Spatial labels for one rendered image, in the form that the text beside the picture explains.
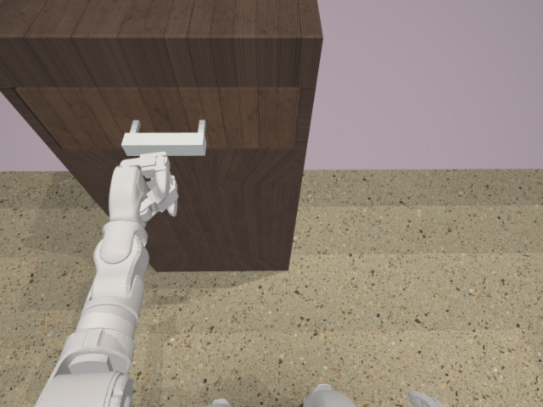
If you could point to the handle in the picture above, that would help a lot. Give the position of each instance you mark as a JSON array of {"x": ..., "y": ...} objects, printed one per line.
[{"x": 174, "y": 144}]

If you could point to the robot left shin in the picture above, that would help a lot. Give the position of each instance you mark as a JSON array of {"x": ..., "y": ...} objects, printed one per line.
[{"x": 220, "y": 401}]

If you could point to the right robot hand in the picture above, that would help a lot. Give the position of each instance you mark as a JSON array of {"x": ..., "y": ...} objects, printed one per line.
[{"x": 422, "y": 400}]

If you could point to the left robot forearm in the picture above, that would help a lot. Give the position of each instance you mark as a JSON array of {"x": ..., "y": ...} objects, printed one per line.
[{"x": 103, "y": 340}]

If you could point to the left robot hand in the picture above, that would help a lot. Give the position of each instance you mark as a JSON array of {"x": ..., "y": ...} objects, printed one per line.
[{"x": 128, "y": 189}]

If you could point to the cabinet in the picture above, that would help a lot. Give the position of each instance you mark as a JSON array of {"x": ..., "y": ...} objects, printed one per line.
[{"x": 236, "y": 207}]

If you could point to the robot right shin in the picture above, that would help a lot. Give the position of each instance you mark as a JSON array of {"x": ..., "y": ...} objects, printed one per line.
[{"x": 322, "y": 387}]

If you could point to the left robot upper arm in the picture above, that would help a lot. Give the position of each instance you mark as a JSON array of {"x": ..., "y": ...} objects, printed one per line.
[{"x": 96, "y": 389}]

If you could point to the drawer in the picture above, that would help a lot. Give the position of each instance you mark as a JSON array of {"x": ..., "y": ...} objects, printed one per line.
[{"x": 99, "y": 117}]

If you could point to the robot shin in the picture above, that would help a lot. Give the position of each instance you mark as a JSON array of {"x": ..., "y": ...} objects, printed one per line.
[
  {"x": 322, "y": 387},
  {"x": 220, "y": 401}
]

